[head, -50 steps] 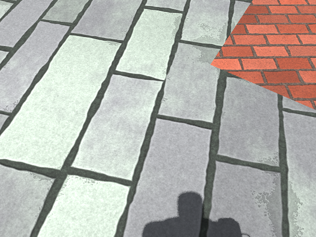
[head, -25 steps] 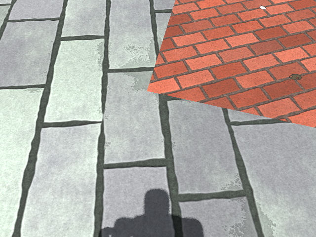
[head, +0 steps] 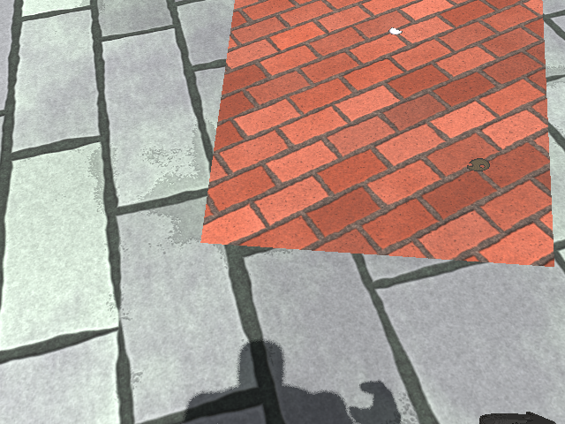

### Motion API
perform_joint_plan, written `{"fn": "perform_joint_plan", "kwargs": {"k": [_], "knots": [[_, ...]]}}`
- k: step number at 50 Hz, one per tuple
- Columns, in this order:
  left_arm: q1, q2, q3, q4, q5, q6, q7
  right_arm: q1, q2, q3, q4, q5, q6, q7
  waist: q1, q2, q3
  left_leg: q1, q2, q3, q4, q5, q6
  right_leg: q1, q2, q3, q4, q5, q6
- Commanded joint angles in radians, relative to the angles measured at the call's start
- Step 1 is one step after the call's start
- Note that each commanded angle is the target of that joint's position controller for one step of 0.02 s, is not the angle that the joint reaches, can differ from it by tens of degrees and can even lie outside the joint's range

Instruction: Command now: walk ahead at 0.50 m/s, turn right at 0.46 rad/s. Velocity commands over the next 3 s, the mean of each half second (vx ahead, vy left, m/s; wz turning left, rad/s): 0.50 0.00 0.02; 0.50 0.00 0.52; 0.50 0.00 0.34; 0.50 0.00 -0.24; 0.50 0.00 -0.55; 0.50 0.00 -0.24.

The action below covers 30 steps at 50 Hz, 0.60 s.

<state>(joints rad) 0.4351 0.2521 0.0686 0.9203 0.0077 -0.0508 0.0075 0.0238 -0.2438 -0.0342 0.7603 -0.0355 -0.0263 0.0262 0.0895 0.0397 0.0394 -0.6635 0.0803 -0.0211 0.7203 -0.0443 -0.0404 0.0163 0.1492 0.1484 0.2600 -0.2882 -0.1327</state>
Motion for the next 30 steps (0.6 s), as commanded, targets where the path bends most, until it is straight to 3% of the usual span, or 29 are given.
{"fn": "perform_joint_plan", "kwargs": {"k": [1,3,4,5,6,7,8,9,10,12,14,16,20,25,28,29,30], "knots": [[0.071,0.149,0.028,-0.03,0.008,-0.01,0.014,-0.145,-0.076,-0.005,-0.118,0.006,-0.029,0.004,0.01,-0.115,0.017,-0.014,-0.046,0.034,-0.109,0.02,0.033,0.068,-0.282,0.173,0.024,0.624,-0.085],[0.027,0.16,0.026,-0.037,0.009,-0.017,0.019,-0.047,-0.095,-0.01,-0.097,0.007,-0.039,-0.001,-0.047,-0.124,0.0,0.173,-0.075,0.04,-0.186,-0.017,0.075,0.033,-0.288,0.155,0.069,0.753,-0.046],[0.012,0.173,0.028,-0.037,0.01,-0.023,0.017,0.047,-0.119,-0.021,-0.066,0.007,-0.044,-0.009,-0.085,-0.127,-0.041,0.301,-0.108,0.053,-0.196,-0.061,0.095,0.025,-0.279,0.143,0.154,0.892,-0.028],[-0.007,0.183,0.028,-0.035,0.011,-0.027,0.01,0.193,-0.139,-0.032,-0.022,0.009,-0.053,-0.021,-0.158,-0.096,-0.112,0.469,-0.119,0.064,-0.257,-0.039,0.118,0.005,-0.237,0.103,0.322,0.929,-0.01],[-0.004,0.151,0.019,-0.049,0.007,-0.033,0.002,0.341,-0.184,-0.045,0.002,-0.006,-0.063,-0.036,-0.216,-0.049,-0.215,0.702,0.012,-0.065,-0.258,-0.105,0.156,-0.133,-0.191,0.076,0.553,0.706,0.004],[0.13,0.056,0.002,-0.063,-0.027,-0.033,-0.003,0.428,-0.296,-0.072,0.009,-0.028,-0.06,-0.04,-0.171,0.179,-0.361,0.962,0.297,-0.522,-0.292,-0.144,0.293,-0.407,-0.029,-0.025,0.921,0.085,0.052],[0.152,0.113,0.008,-0.048,-0.001,-0.031,-0.003,0.393,-0.258,-0.071,0.028,0.004,-0.042,-0.026,-0.143,0.186,-0.349,0.915,0.331,-0.787,-0.43,-0.211,0.344,-0.538,-0.003,-0.011,1.037,-0.223,0.046],[0.068,0.125,0.01,-0.054,0.02,-0.025,-0.004,0.279,-0.18,-0.055,0.009,0.02,-0.037,-0.021,-0.103,0.07,-0.157,0.754,0.292,-0.656,-0.45,-0.33,0.337,-0.6,-0.072,-0.011,1.068,-0.139,0.045],[-0.028,0.121,0.004,-0.076,0.032,-0.026,-0.013,0.219,-0.117,-0.039,0.002,0.023,-0.038,-0.015,-0.104,-0.017,-0.071,0.634,0.234,-0.518,-0.47,-0.297,0.315,-0.604,-0.117,-0.033,1.01,-0.072,0.047],[-0.082,0.101,-0.002,-0.106,0.045,-0.017,-0.025,0.221,-0.09,-0.025,0.029,0.022,-0.046,-0.014,-0.071,0.02,-0.016,0.516,0.138,-0.364,-0.503,-0.1,0.276,-0.565,-0.174,-0.067,0.899,-0.035,0.065],[-0.073,0.076,-0.012,-0.11,0.049,-0.005,-0.032,0.266,-0.104,-0.028,0.058,0.029,-0.058,-0.01,-0.056,0.044,-0.041,0.495,0.103,-0.304,-0.508,0.066,0.284,-0.529,-0.182,-0.096,0.842,-0.028,0.092],[-0.118,0.064,-0.021,-0.129,0.046,-0.001,-0.034,0.302,-0.127,-0.037,0.075,0.034,-0.061,-0.012,-0.057,0.04,-0.037,0.475,0.087,-0.267,-0.53,0.084,0.299,-0.548,-0.195,-0.118,0.763,-0.006,0.12],[-0.316,0.049,-0.041,-0.2,0.035,0.0,-0.036,0.361,-0.142,-0.047,0.089,0.036,-0.05,-0.015,-0.104,0.042,0.01,0.443,0.049,-0.24,-0.567,0.01,0.281,-0.567,-0.205,-0.145,0.522,0.145,0.164],[-0.45,0.06,-0.048,-0.253,0.017,-0.009,-0.029,0.428,-0.166,-0.062,0.091,0.027,-0.042,-0.015,-0.152,0.041,-0.012,0.5,0.053,-0.272,-0.486,0.083,0.252,-0.504,-0.166,-0.146,0.357,0.203,0.176],[-0.396,0.086,-0.039,-0.254,0.014,-0.025,-0.02,0.4,-0.186,-0.072,0.07,0.02,-0.036,-0.022,-0.114,0.055,-0.034,0.5,0.065,-0.331,-0.395,0.1,0.22,-0.37,-0.143,-0.13,0.262,0.121,0.156],[-0.323,0.095,-0.034,-0.234,0.016,-0.034,-0.014,0.376,-0.19,-0.075,0.061,0.023,-0.035,-0.023,-0.073,0.037,-0.053,0.47,0.042,-0.331,-0.328,0.096,0.201,-0.257,-0.132,-0.135,0.192,0.124,0.142],[-0.226,0.137,-0.018,-0.21,0.028,-0.048,-0.001,0.373,-0.167,-0.07,0.054,0.029,-0.04,-0.02,-0.033,-0.018,-0.112,0.413,-0.017,-0.297,-0.185,0.074,0.174,-0.093,-0.182,-0.085,0.145,0.105,0.114]]}}
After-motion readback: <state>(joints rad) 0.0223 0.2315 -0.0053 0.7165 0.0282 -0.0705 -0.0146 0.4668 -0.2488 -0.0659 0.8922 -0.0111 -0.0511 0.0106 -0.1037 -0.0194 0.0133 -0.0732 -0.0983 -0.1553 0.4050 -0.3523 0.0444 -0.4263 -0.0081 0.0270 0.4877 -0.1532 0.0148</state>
